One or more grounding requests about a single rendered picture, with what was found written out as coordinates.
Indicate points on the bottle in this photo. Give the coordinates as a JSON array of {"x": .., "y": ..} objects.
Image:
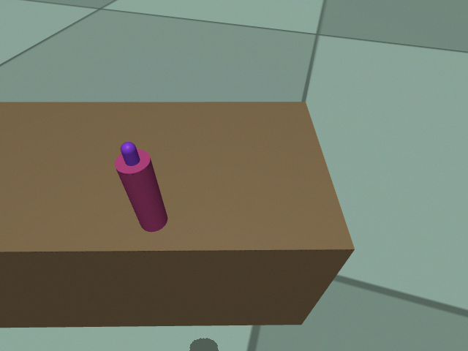
[{"x": 137, "y": 175}]

